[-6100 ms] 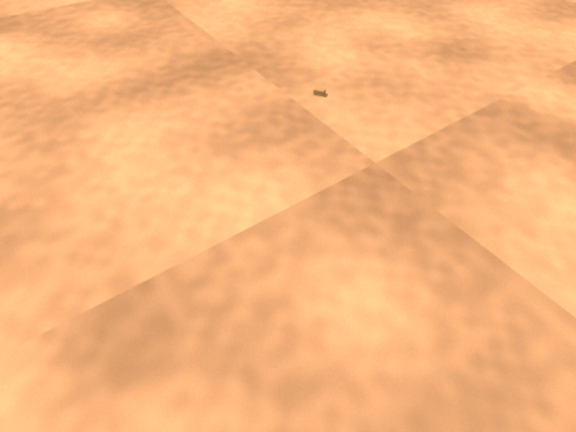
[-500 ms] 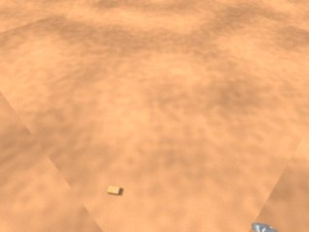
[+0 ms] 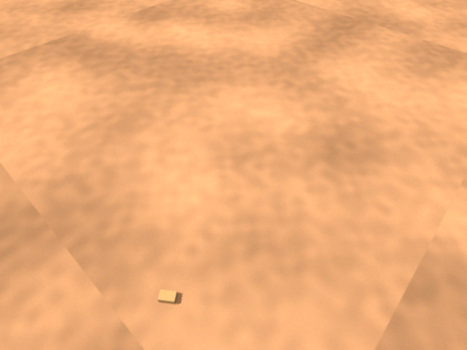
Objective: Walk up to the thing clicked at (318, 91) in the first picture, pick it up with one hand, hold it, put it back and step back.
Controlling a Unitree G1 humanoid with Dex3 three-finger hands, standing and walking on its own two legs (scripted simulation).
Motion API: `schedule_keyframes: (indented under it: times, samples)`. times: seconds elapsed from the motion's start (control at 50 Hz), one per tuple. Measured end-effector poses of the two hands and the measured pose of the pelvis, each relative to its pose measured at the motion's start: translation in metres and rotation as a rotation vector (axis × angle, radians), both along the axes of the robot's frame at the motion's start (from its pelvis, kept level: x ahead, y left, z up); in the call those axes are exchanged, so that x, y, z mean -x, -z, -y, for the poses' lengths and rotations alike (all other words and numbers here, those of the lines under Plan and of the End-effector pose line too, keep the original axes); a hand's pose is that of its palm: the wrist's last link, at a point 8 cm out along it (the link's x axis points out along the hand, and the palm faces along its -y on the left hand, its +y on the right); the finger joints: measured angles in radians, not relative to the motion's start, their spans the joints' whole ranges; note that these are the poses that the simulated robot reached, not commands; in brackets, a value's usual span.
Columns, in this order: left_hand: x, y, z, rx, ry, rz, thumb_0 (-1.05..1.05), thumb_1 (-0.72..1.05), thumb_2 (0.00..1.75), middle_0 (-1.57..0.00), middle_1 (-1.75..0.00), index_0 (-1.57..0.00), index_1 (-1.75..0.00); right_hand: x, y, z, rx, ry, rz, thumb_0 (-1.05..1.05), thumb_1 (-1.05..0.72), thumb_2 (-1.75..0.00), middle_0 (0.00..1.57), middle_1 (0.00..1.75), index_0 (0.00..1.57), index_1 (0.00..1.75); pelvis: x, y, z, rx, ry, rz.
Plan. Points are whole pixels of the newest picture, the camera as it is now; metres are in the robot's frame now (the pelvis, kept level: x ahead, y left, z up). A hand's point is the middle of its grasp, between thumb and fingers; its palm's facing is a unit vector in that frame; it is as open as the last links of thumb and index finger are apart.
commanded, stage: walk up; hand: left
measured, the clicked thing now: (167, 296) +0.45 +0.28 -0.76
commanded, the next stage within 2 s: stand in 0.34 s
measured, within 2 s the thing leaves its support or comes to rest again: neither
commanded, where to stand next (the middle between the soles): +0.07 +0.01 m, yaw -1 degrees
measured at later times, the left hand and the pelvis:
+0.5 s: hand out of the picture +0.09 +0.25 -0.16, palm faces -0.02 -0.94 -0.34, open 7.3 cm; pelvis +0.01 +0.00 +0.00, yaw +0 degrees
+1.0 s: hand out of the picture +0.10 +0.24 -0.16, palm faces -0.03 -0.94 -0.35, open 7.3 cm; pelvis +0.02 -0.01 +0.00, yaw +0 degrees
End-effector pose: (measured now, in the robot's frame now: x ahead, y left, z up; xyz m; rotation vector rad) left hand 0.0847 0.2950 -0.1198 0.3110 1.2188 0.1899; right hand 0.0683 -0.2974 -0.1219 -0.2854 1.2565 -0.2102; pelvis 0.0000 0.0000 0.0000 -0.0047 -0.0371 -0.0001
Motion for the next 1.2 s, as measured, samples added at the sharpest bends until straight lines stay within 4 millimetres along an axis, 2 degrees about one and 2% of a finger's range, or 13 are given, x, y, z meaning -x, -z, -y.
schedule_keyframes:
  times: [0.18, 0.58, 1.2]
  samples:
    - [0.000, 0.001, 0.002, 0.004, -0.005, -0.010, 0.00, 0.90, 0.90, -0.20, -0.30, -0.21, -0.30, 0.003, 0.001, 0.000, 0.001, 0.002, -0.015, 0.00, -0.90, -0.90, 0.20, 0.29, 0.21, 0.30, -0.003, 0.000, 0.001, 0.000, -0.003, -0.004]
    - [-0.001, -0.001, 0.002, -0.008, -0.001, -0.004, 0.00, 0.90, 0.90, -0.20, -0.30, -0.21, -0.30, -0.021, -0.002, 0.001, 0.002, -0.022, 0.039, 0.00, -0.90, -0.90, 0.21, 0.29, 0.21, 0.30, -0.011, 0.000, 0.004, -0.006, -0.001, -0.003]
    - [-0.015, -0.002, 0.010, -0.014, 0.012, -0.007, 0.00, 0.90, 0.90, -0.20, -0.30, -0.21, -0.30, -0.022, -0.001, 0.013, 0.008, -0.015, 0.006, 0.00, -0.90, -0.90, 0.20, 0.29, 0.21, 0.30, -0.023, -0.001, 0.013, -0.005, 0.000, -0.009]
